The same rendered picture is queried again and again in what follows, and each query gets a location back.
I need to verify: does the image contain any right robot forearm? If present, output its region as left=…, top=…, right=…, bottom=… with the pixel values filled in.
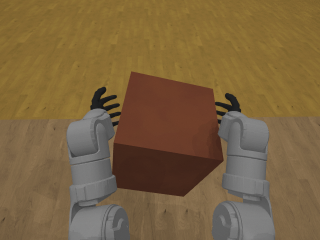
left=218, top=111, right=276, bottom=236

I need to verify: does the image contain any left robot hand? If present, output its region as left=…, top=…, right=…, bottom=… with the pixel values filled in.
left=90, top=87, right=121, bottom=127

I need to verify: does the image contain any carton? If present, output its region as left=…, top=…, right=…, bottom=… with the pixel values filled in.
left=112, top=71, right=224, bottom=197

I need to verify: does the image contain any left robot forearm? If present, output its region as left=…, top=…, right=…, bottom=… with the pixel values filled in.
left=66, top=108, right=117, bottom=240

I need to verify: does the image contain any right robot hand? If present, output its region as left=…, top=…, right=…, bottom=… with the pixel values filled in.
left=215, top=93, right=241, bottom=124

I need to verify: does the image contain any robot right upper arm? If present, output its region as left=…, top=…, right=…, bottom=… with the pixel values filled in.
left=211, top=200, right=275, bottom=240

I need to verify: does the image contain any robot left upper arm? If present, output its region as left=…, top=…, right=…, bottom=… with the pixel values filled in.
left=68, top=204, right=130, bottom=240

